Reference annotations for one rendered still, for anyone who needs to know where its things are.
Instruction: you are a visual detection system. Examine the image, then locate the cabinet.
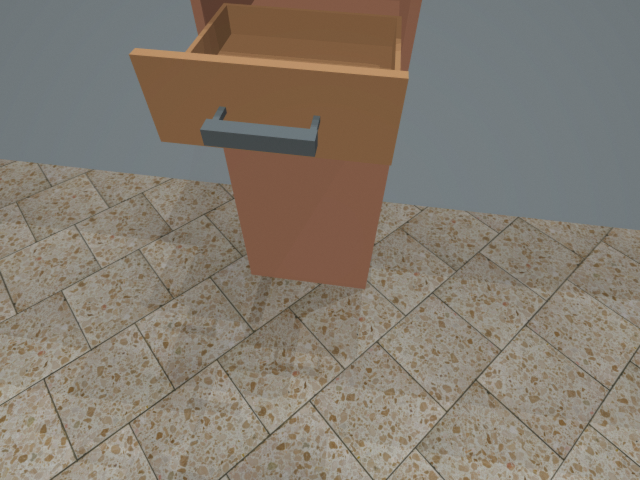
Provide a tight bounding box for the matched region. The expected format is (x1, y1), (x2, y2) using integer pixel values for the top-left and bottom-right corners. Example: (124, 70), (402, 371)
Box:
(190, 0), (422, 289)

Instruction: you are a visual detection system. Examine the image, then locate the drawer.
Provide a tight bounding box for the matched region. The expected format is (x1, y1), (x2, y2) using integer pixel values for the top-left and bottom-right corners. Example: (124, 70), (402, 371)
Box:
(129, 3), (409, 165)

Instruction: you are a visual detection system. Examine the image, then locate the handle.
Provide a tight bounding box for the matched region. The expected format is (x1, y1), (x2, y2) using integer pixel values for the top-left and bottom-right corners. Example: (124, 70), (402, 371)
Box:
(200, 106), (320, 157)

